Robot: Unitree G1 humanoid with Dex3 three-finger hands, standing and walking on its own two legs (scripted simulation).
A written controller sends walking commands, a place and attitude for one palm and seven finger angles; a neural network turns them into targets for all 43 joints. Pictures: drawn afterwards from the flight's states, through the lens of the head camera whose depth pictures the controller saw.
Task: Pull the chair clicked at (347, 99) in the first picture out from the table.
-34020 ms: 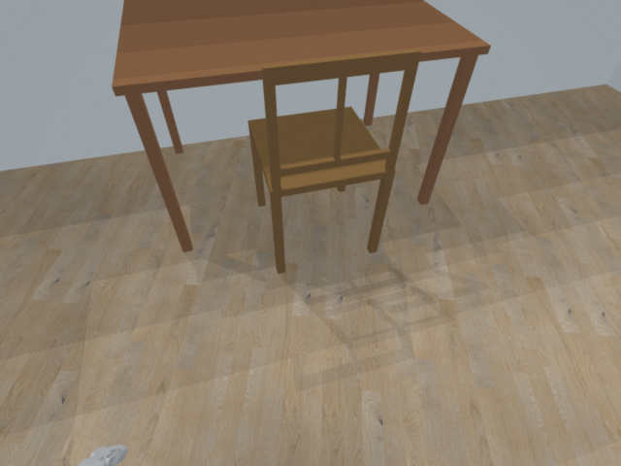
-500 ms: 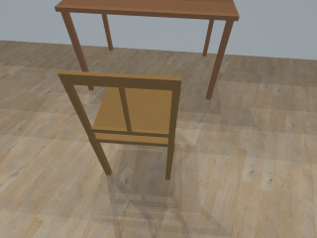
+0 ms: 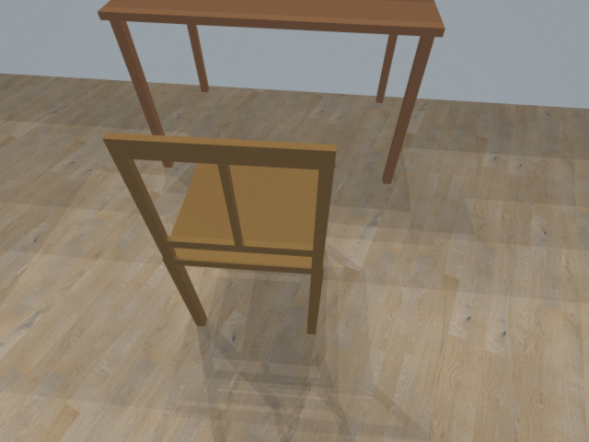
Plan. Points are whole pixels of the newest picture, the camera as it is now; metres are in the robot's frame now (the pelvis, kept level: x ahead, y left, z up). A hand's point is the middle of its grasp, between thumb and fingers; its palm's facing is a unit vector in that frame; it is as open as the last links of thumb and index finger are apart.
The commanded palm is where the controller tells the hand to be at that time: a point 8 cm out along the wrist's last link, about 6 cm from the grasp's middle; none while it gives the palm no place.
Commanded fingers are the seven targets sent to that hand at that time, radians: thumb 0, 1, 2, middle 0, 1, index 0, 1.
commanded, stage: look to check the result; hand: left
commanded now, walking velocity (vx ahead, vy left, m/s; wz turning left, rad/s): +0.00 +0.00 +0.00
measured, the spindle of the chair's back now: (231, 207) +0.58 +0.17 -0.11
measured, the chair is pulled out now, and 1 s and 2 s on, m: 0.59 0.59 0.59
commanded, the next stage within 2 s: stand and wait in 0.10 s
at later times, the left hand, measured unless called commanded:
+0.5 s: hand out of the picture +0.00 +0.16 -0.17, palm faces +0.03 -0.98 -0.17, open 7.3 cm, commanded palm none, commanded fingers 0.00 0.90 0.90 -0.20 -0.30 -0.20 -0.30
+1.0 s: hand out of the picture +0.00 +0.16 -0.17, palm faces +0.03 -0.99 -0.17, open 7.3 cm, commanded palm none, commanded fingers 0.00 0.90 0.90 -0.20 -0.30 -0.20 -0.30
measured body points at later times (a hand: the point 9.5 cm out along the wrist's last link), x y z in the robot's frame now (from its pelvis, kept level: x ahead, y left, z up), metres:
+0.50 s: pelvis +0.01 +0.00 +0.00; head +0.03 -0.01 +0.45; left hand +0.00 +0.21 -0.16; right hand -0.01 -0.21 -0.16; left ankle +0.03 +0.12 -0.74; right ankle -0.03 -0.10 -0.74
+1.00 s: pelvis +0.01 -0.01 +0.00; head +0.03 -0.01 +0.45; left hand +0.00 +0.21 -0.16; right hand -0.01 -0.21 -0.16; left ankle +0.03 +0.12 -0.74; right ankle -0.03 -0.10 -0.74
